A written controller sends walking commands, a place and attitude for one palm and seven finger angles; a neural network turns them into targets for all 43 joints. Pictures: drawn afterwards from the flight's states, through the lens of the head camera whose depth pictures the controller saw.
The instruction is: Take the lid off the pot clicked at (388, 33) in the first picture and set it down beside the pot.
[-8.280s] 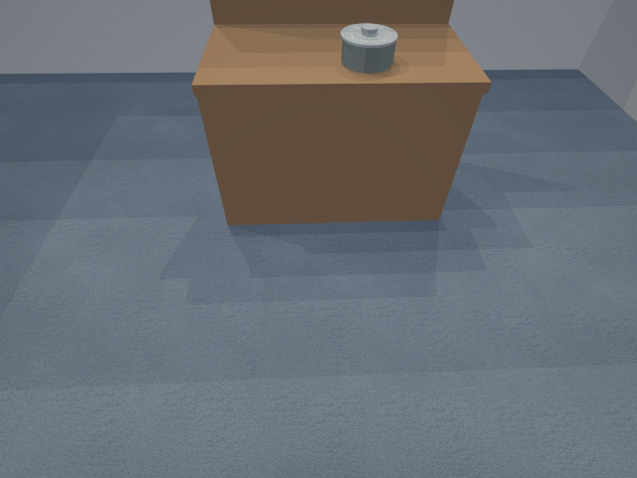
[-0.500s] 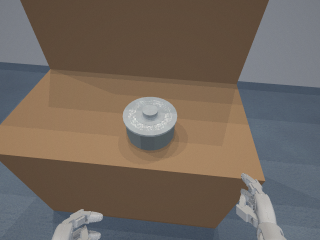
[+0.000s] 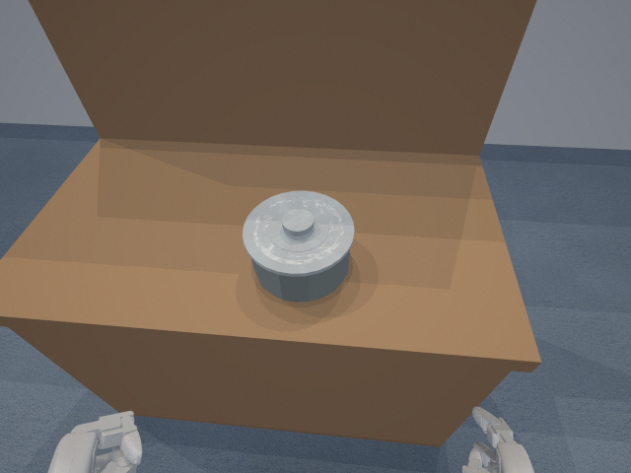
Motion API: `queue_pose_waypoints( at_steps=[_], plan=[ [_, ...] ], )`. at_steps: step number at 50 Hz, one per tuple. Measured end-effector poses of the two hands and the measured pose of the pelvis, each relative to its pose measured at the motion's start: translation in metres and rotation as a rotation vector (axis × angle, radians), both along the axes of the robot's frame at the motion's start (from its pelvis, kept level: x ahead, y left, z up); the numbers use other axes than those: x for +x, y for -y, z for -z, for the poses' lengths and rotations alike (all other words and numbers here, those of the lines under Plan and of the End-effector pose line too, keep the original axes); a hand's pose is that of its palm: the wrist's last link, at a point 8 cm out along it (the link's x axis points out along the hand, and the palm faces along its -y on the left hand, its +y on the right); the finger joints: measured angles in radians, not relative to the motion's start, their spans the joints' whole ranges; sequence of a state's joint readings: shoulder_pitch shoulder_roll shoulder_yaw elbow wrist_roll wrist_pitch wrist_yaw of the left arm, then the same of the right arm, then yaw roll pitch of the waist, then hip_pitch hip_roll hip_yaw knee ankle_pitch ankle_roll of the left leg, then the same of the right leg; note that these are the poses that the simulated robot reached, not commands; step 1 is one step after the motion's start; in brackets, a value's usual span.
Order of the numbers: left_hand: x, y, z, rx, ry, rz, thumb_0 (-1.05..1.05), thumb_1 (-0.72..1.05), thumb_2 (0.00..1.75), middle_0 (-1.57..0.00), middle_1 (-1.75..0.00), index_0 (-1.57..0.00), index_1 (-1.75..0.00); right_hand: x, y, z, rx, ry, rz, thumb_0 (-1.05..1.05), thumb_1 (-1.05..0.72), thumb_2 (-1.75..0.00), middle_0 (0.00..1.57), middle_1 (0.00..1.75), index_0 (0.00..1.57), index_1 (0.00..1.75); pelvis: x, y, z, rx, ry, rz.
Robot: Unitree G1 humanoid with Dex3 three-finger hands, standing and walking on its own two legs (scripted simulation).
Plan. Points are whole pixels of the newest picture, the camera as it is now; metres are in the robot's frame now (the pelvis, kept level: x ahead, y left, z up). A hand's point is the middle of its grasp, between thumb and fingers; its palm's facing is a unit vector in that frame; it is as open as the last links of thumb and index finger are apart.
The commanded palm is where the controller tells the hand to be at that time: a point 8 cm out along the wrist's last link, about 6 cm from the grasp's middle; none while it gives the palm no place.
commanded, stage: raise the hand higher, near the body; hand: left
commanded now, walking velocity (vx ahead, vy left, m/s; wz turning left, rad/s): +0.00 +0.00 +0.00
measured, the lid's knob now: (298, 222) +0.49 +0.08 +0.01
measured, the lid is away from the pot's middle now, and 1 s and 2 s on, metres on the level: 0.00 0.00 0.00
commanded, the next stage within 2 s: reach forward and open the fingers in 0.58 s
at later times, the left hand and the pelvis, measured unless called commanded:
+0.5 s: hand (112, 410) +0.16 +0.23 +0.07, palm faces +0.28 -0.87 -0.41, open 3.1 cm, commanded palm +0.12 +0.27 +0.11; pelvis +0.01 +0.00 +0.01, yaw +0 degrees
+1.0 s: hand (80, 399) +0.17 +0.26 +0.08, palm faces -0.24 -0.08 -0.97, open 3.0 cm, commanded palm +0.17 +0.25 +0.14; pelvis -0.01 -0.01 +0.01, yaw +0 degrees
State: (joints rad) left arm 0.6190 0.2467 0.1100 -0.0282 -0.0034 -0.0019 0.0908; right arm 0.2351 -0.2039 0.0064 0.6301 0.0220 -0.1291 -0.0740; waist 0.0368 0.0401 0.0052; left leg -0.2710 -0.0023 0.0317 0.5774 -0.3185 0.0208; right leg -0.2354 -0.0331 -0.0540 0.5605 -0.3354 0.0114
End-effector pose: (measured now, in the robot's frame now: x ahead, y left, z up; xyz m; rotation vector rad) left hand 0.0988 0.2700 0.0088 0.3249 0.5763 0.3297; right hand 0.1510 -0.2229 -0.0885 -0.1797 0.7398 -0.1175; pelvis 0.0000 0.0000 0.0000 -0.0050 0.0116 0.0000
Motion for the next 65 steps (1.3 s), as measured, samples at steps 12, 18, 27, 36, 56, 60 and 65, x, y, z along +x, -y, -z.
queue_pose_waypoints(
  at_steps=[12,18,27,36,56,60,65],
  plan=[
    [0.015,0.003,-0.041,0.043,0.163,0.046,0.01,0.9,0.9,-1.29,-1.5,-1.3,-1.5,0.038,-0.001,-0.023,-0.006,0.123,-0.019,0.01,-0.91,-0.9,0.2,0.3,0.2,0.3,0.006,0.001,-0.003,-0.001,0.021,0.004],
    [0.021,0.002,-0.063,0.075,0.245,0.049,0.01,0.9,0.9,-1.29,-1.5,-1.3,-1.5,0.05,-0.01,-0.03,0.012,0.154,-0.052,0.01,-0.91,-0.9,0.2,0.3,0.2,0.3,0.008,0.002,-0.005,-0.002,0.033,0.0],
    [0.031,0.003,-0.096,0.132,0.354,0.082,0.01,0.9,0.9,-1.3,-1.5,-1.3,-1.5,0.041,-0.011,-0.025,0.024,0.119,-0.07,0.01,-0.91,-0.9,0.2,0.3,0.2,0.3,0.007,0.005,-0.007,-0.002,0.047,0.002],
    [0.04,0.007,-0.129,0.288,0.434,0.158,0.01,0.9,0.9,-1.3,-1.5,-1.3,-1.5,0.032,-0.007,-0.02,0.026,0.096,-0.074,0.01,-0.91,-0.9,0.2,0.3,0.2,0.3,0.003,0.007,-0.008,-0.001,0.049,0.009],
    [0.072,0.015,-0.135,1.027,-0.094,0.781,0.0,0.49,1.05,-1.14,-1.02,-1.14,-1.02,0.036,0.008,-0.005,0.052,-0.017,-0.078,0.01,-0.91,-0.9,0.2,0.3,0.2,0.3,-0.017,0.008,-0.009,0.0,0.002,-0.008],
    [0.082,0.013,-0.135,1.027,-0.062,0.786,0.0,0.38,1.08,-1.09,-0.88,-1.09,-0.88,0.026,0.007,-0.003,0.054,-0.045,-0.076,0.01,-0.91,-0.9,0.2,0.3,0.2,0.3,-0.021,0.007,-0.01,-0.002,0.006,-0.009],
    [0.094,0.017,-0.136,1.042,-0.017,0.798,0.0,0.25,1.12,-1.03,-0.7,-1.03,-0.7,0.013,0.004,0.001,0.061,-0.084,-0.07,0.01,-0.91,-0.9,0.2,0.3,0.2,0.3,-0.025,0.003,-0.011,-0.001,0.01,-0.005]
  ],
)
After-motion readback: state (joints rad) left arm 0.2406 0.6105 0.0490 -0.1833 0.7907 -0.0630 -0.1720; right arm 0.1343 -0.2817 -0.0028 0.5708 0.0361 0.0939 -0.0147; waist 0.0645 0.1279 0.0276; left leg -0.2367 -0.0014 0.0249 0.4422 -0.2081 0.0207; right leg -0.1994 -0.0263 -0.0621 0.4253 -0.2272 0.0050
